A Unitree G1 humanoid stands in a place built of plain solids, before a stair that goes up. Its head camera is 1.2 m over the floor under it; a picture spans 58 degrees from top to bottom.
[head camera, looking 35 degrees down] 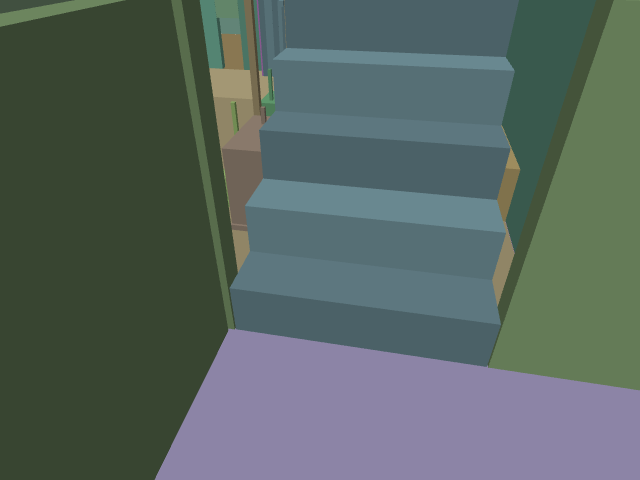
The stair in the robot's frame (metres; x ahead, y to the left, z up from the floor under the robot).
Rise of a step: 0.20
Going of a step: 0.22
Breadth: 0.90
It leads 11 degrees to the right of straight ahead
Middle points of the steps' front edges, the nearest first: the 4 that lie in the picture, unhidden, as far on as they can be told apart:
1.05 -0.13 0.20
1.26 -0.17 0.41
1.48 -0.21 0.61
1.69 -0.25 0.81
